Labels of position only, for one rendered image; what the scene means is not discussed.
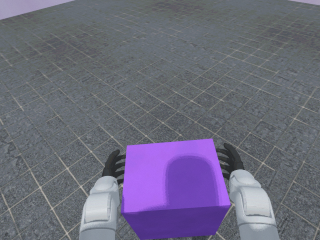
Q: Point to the left robot forearm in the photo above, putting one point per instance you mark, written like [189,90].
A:
[99,215]

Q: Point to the left robot hand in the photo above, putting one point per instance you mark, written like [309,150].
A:
[111,166]

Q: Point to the right robot hand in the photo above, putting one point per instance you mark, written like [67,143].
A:
[234,161]

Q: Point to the right robot forearm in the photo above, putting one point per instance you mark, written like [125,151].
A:
[254,212]

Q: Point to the carton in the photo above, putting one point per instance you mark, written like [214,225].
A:
[174,189]

